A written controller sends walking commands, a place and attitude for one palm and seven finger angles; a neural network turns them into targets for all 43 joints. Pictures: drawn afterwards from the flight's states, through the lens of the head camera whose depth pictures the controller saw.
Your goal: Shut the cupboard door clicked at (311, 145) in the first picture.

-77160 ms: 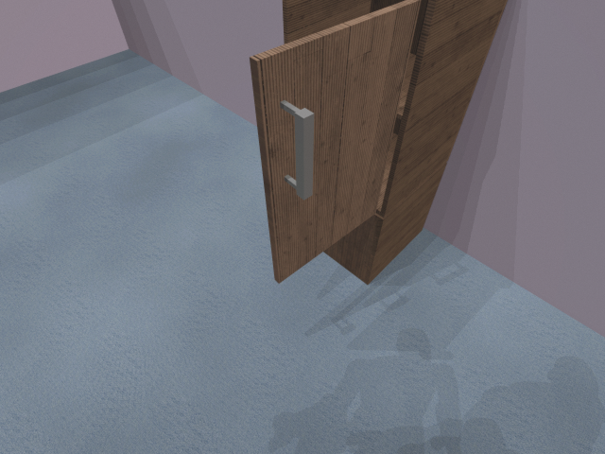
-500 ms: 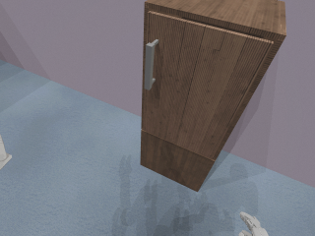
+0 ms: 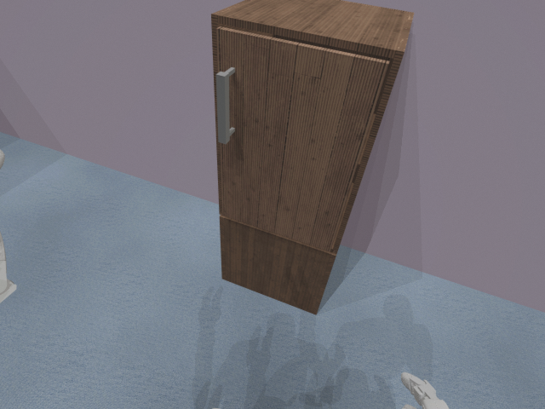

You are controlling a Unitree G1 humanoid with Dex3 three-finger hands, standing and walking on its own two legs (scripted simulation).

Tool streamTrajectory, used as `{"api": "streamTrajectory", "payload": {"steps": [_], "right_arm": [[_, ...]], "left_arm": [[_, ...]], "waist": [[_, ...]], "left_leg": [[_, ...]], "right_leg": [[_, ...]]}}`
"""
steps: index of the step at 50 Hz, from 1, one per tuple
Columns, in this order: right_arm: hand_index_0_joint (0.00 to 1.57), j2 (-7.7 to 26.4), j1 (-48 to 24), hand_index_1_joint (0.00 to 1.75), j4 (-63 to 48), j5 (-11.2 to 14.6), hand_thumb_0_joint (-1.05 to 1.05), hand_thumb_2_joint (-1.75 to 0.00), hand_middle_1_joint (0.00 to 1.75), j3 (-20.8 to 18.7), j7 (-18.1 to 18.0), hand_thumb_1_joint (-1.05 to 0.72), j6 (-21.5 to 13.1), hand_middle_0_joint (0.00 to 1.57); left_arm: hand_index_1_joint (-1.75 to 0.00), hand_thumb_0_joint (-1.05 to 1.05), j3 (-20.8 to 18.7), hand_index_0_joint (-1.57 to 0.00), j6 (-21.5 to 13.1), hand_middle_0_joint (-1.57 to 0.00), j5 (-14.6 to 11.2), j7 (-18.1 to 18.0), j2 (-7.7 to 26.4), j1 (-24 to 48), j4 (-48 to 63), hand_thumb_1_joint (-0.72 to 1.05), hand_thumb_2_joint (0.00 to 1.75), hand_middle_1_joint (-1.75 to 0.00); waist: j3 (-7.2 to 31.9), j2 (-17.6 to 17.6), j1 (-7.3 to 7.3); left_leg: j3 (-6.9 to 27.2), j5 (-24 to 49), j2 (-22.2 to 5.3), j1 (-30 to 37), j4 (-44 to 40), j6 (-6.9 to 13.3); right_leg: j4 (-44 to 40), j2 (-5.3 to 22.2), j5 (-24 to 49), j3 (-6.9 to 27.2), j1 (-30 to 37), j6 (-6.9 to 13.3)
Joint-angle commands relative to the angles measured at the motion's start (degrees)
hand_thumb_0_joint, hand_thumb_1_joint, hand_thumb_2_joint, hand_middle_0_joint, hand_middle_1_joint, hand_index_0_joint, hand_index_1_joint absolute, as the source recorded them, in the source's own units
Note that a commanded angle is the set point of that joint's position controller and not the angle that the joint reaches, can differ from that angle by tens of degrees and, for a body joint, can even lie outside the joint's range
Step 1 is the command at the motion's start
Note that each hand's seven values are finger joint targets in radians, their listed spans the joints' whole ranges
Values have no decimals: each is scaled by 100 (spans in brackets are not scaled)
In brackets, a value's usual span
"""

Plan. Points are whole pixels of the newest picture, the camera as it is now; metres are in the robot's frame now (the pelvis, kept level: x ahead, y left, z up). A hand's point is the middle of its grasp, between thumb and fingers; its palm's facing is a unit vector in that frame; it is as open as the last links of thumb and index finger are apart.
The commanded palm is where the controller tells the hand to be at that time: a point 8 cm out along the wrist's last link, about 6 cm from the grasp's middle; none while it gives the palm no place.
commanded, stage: stop stepping back and stand still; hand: left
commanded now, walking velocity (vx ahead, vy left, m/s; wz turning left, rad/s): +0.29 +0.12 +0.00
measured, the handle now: (227, 106) +0.77 +0.21 +0.09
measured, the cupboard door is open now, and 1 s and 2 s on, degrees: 0 0 0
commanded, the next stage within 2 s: let the arm hang, fingers relaxed in 1.52 s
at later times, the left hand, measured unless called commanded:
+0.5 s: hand out of the picture +0.12 +0.30 +0.21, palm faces +0.56 -0.67 -0.49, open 7.4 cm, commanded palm +0.09 +0.32 +0.19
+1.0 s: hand out of the picture +0.16 +0.34 +0.19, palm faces +0.49 -0.71 -0.51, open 7.4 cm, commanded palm +0.11 +0.36 +0.19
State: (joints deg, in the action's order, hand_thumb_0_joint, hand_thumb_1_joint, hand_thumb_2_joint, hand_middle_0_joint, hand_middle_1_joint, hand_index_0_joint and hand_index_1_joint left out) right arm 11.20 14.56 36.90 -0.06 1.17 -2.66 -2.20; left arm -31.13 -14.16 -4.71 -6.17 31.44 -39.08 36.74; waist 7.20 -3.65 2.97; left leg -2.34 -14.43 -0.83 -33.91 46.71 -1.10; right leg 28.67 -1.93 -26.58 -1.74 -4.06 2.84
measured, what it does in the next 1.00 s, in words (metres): steps on the spot: left foot, then left foot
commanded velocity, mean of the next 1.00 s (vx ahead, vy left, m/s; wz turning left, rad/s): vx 0.06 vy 0.00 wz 0.00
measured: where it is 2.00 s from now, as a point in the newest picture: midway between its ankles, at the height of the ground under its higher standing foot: outside the picture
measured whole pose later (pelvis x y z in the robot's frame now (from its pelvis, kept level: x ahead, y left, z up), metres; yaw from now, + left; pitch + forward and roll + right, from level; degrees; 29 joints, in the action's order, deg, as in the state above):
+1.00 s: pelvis -0.02 +0.06 +0.01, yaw +3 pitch +0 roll -1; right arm 10.9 13.3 35.0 0.9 1.3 -2.4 -4.6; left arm -26.4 -11.6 -3.8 -8.7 25.1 -33.8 26.8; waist 1.9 3.0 -0.1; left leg -4.7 -12.7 -3.3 -20.2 32.7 0.6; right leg 29.2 -1.1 -19.5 -2.9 -9.9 0.8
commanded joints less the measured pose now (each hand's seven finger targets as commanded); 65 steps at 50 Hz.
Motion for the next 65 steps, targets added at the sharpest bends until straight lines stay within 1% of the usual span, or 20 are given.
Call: {"api": "streamTrajectory", "payload": {"steps": [1, 5, 8, 10, 11, 13, 16, 18, 20, 21, 25, 30, 33, 35, 37, 42, 47, 54, 59, 65], "right_arm": [[20, 795, -760, 30, -704, 104, 0, -90, 30, -261, -255, -90, -322, 20], [20, 899, -667, 30, -663, 155, 0, -90, 30, -358, -335, -90, -475, 20], [20, 951, -552, 30, -951, 146, 0, -90, 30, -431, -323, -90, -472, 20], [20, 722, -494, 30, -1084, 71, 0, -90, 30, -364, -158, -90, -535, 20], [20, 665, -773, 30, -1009, -1, 0, -90, 30, -316, -100, -90, -582, 20], [20, 750, -706, 30, -1027, 26, 0, -90, 30, -397, -98, -90, -651, 20], [20, 709, -660, 30, -1026, 36, 0, -90, 30, -323, -143, -90, -600, 20], [20, 697, -571, 30, -1004, 15, 0, -90, 30, -359, -163, -90, -493, 20], [20, 663, -484, 30, -944, 48, 0, -90, 30, -418, -135, -90, -361, 20], [20, 766, -498, 30, -916, 52, 0, -90, 30, -458, -106, -90, -395, 20], [20, 730, -465, 30, -712, 21, 0, -90, 30, -305, -106, -90, -446, 20], [20, 746, -802, 30, -787, -5, 0, -90, 30, -384, -269, -90, -618, 20], [20, 845, -707, 30, -898, 11, 0, -90, 30, -478, -294, -90, -725, 20], [20, 873, -704, 30, -1094, 10, 0, -90, 30, -485, -225, -90, -738, 20], [20, 686, -663, 30, -1019, -73, 0, -90, 30, -419, -170, -90, -788, 20], [20, 668, -516, 30, -1040, 95, 0, -90, 30, -355, -56, -90, -731, 20], [20, 725, -519, 30, -969, 148, 0, -90, 30, -382, -63, -90, -445, 20], [20, 735, -736, 30, -982, 89, 0, -90, 30, -271, -288, -90, -494, 20], [20, 686, -774, 30, -1011, 50, 0, -90, 30, -230, -285, -90, -664, 20], [20, 685, -623, 30, -1062, 77, 0, -90, 30, -296, -177, -90, -546, 20]], "left_arm": [[-30, 0, 252, -20, 266, -20, 182, -342, 325, 2424, -940, 90, 90, -30], [-30, 0, 922, -20, 352, -20, 324, -356, 61, 3163, -1266, 90, 90, -30], [-30, 0, 342, -20, 163, -20, 323, -420, 464, 2182, 27, 90, 90, -30], [-30, 0, -34, -20, -31, -20, 206, -374, 659, 1474, 1252, 90, 90, -30], [-30, 0, -55, -20, -53, -20, 189, -295, 669, 1264, 1314, 90, 90, -30], [-30, 0, -453, -20, -77, -20, 145, -394, 784, 869, 1402, 90, 90, -30], [-30, 0, -773, -20, -89, -20, 149, -473, 804, 281, 933, 90, 90, -30], [-30, 0, -691, -20, -47, -20, 152, -466, 605, 196, 228, 90, 90, -30], [-30, 0, -418, -20, 53, -20, 152, -465, 406, 545, -350, 90, 90, -30], [-30, 0, -220, -20, 10, -20, 179, -460, 291, 844, -431, 90, 90, -30], [-30, 0, 377, -20, -11, -20, 270, -387, -77, 1546, -1236, 90, 90, -30], [-30, 0, 940, -20, 37, -20, 365, -401, -79, 2862, -275, 90, 90, -30], [-30, 0, 385, -20, -118, -20, 315, -457, 407, 2498, 993, 90, 90, -30], [-30, 0, -37, -20, -276, -20, 283, -512, 609, 2131, 1555, 90, 90, -30], [-30, 0, -525, -20, -245, -20, 255, -488, 908, 1355, 1323, 90, 90, -30], [-30, 0, -471, -20, -145, -20, 125, -397, 323, 401, 239, 90, 90, -30], [-30, 0, 41, -20, 182, -20, 30, -332, -14, 469, -697, 90, 90, -30], [-30, 0, 375, -20, 141, -20, 243, -331, 234, 1874, 215, 90, 90, -30], [-30, 0, 115, -20, -18, -20, 283, -443, 440, 1753, 918, 90, 90, -30], [-30, 0, -154, -20, -6, -20, 135, -397, 207, 529, -3, 90, 90, -30]], "waist": [[-1516, 129, -445], [-1561, -625, -403], [-126, 227, -364], [748, 1327, -362], [485, 1453, -290], [-11, 1159, -268], [-131, 2100, -302], [-244, 1561, -333], [-677, -521, -266], [-970, -655, -330], [-950, -455, -367], [-909, -642, -259], [-368, 667, -353], [82, 2214, -240], [40, 2515, -192], [40, 1309, -257], [-389, -431, -443], [-106, 554, -315], [-122, 1399, -253], [-188, 1024, -288]], "left_leg": [[122, -323, -253, 677, 9, 84], [-85, 151, -16, 1441, -1108, 351], [299, 2892, -399, 2789, -1649, 709], [1426, 4379, -868, 3525, -1808, 1083], [1738, 2651, -1171, 2468, -2655, 980], [1568, 379, -1154, 1715, -3060, 781], [580, -1441, -768, 946, -2957, 426], [197, -2015, -410, 157, -1988, 251], [1, -1300, 22, -718, 643, 88], [296, -1157, -58, -959, 1502, 78], [229, -500, -334, -544, 928, 66], [-339, 253, -26, 1631, -930, 231], [182, 1037, -245, 2941, -1953, 370], [1569, 1844, -1229, 3257, -2547, 774], [1685, 1696, -1365, 2862, -2860, 903], [335, 795, -816, 1817, -2255, 349], [189, 337, -329, 1686, -1305, 81], [412, 1588, -595, 2370, -2148, 307], [545, 845, -603, 2083, -2503, 320], [413, 659, -541, 1780, -2505, 168]], "right_leg": [[-994, 1651, 2509, 853, -1779, 316], [-515, 1335, 4011, 623, -1382, -212], [1175, 668, 5091, -54, -940, -762], [1883, 144, 2122, -50, -1440, -589], [1817, 84, -285, 122, -1133, -482], [1198, 39, -239, -54, -824, -359], [-48, 64, 439, -363, -66, -223], [-460, 452, -54, 384, 172, 138], [-1904, 2004, -1523, 3169, -376, 830], [-1997, 2216, -375, 3219, -472, 929], [-946, 1679, 2972, 1218, -169, 711], [-876, 1329, 2654, 591, -1097, 340], [235, 949, 2255, 302, -1357, 2], [1348, 156, 291, -105, -1661, -340], [1758, 181, -247, 64, -1672, -328], [-428, 181, 1291, -75, -324, -350], [-1027, 1131, 2040, 1278, -1083, 84], [-351, 500, 2313, 346, -847, -305], [-403, 362, 1767, 245, -555, -292], [-638, 340, 1808, 269, -460, -234]]}}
